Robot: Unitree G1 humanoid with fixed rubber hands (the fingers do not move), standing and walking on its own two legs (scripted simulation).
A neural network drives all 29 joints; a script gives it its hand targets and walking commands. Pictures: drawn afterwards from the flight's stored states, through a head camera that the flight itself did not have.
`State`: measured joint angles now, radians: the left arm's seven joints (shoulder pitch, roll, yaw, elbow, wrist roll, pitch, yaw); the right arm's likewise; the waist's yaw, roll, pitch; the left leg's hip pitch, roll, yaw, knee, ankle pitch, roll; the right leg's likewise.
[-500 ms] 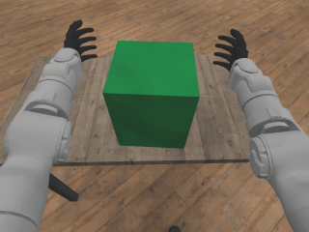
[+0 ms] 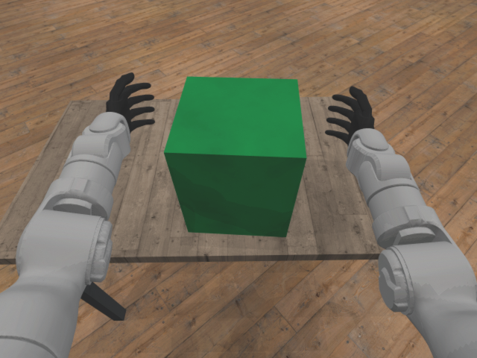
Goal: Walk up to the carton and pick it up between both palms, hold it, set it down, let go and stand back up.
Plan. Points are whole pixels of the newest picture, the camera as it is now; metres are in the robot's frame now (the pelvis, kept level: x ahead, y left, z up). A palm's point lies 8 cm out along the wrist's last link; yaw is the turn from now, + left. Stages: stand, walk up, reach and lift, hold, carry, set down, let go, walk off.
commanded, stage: set down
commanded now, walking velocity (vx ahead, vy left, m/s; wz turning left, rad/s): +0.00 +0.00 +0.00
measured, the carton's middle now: (239, 161) +0.46 +0.01 +0.04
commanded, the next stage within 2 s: none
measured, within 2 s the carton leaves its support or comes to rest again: neither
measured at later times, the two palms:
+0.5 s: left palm (107, 138) +0.42 +0.23 +0.15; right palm (362, 153) +0.39 -0.19 +0.12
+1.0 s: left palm (108, 201) +0.35 +0.23 +0.07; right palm (360, 218) +0.31 -0.19 +0.05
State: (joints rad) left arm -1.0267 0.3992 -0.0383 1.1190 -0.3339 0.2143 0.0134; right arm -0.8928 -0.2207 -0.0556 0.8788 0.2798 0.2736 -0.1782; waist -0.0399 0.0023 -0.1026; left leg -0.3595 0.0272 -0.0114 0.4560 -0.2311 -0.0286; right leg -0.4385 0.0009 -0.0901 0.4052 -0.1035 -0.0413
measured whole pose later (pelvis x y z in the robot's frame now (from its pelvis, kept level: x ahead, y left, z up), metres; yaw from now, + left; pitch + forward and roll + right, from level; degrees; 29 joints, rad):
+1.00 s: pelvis +0.01 +0.02 +0.01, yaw -1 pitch -1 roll +0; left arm -0.34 0.25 0.06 0.48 -0.19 0.18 0.01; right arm -0.22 -0.19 -0.05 0.40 0.23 0.11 -0.09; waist 0.00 0.01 0.02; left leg -0.13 0.01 0.02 0.38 -0.23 0.00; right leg -0.21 -0.01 -0.06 0.33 -0.09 -0.01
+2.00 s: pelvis +0.03 +0.03 +0.01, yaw -1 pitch -4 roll -1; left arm 0.20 0.23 -0.06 0.38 -0.14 0.00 0.01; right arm 0.22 -0.16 -0.01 0.44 0.11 -0.13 -0.03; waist 0.02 0.03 0.06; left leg -0.03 0.02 0.02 0.40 -0.29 0.00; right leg -0.12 0.00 -0.06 0.34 -0.15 -0.01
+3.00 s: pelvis +0.02 +0.01 +0.00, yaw -3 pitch -3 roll -1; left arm 0.24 0.21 0.00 0.57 0.04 0.05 0.00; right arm 0.23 -0.18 -0.05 0.69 -0.05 -0.04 0.02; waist 0.01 0.03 0.05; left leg -0.12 0.05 0.04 0.50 -0.33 -0.02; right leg -0.23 0.03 -0.04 0.46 -0.18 -0.03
